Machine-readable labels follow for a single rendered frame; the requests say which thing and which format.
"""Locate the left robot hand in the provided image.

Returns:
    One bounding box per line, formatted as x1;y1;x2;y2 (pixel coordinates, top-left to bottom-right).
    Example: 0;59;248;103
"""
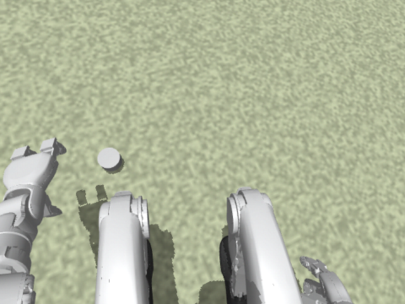
3;137;66;218

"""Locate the right robot foot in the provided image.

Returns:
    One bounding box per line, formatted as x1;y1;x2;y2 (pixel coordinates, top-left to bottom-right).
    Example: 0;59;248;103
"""
220;236;247;304

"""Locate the tin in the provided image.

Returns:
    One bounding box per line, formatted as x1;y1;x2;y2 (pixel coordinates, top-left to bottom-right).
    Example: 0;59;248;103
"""
97;148;122;172

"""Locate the right robot hand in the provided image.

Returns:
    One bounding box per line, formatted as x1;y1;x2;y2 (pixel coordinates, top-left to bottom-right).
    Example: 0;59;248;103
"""
300;256;352;304

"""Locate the left robot arm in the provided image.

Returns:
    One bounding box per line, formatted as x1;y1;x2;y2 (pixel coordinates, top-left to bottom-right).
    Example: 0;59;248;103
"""
0;184;46;304

